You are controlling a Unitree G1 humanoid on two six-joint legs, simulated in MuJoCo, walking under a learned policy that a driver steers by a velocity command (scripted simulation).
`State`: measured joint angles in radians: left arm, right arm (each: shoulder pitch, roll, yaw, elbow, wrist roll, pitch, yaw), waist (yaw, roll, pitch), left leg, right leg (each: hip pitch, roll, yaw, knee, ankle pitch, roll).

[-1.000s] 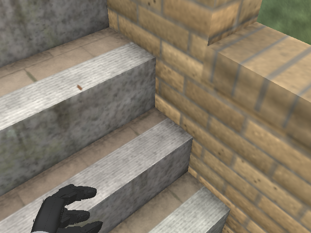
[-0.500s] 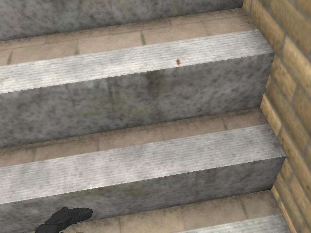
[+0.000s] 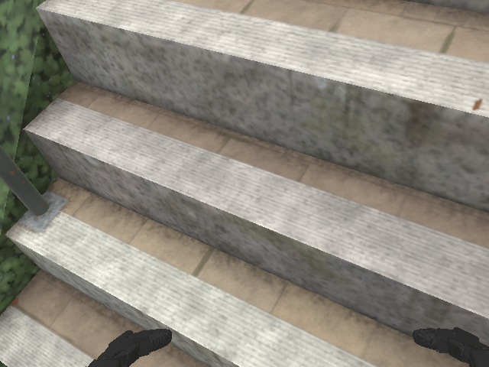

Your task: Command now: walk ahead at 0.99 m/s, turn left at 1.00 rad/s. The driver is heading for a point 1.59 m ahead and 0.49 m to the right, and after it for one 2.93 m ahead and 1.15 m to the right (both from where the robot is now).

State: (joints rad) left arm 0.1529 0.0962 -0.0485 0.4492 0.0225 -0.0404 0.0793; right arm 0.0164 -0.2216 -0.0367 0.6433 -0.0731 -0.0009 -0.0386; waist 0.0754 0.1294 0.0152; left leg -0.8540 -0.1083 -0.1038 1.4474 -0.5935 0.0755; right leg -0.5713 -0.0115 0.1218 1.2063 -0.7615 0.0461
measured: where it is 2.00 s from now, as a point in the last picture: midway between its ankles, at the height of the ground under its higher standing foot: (311, 330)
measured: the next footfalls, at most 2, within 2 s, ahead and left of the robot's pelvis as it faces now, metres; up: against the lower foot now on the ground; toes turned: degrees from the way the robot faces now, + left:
left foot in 0.38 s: +0.22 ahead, +0.18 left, +0.00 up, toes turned +8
right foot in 0.98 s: +0.37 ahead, -0.09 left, +0.20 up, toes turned -21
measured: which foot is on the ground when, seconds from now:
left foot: up 0.00-0.36, down 0.38-0.96, up 0.98-1.00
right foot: down 0.00-0.38, up 0.40-0.96, down 0.98-1.00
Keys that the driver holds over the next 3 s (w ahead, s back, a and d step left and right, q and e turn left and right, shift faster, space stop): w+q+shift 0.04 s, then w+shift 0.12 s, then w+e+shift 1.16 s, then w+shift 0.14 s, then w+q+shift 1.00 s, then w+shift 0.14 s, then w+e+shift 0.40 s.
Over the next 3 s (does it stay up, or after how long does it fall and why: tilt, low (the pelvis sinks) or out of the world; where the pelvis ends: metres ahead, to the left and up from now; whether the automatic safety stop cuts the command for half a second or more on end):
stays up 0.77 -0.14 0.68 its command is cut before an obstacle after 1.2 s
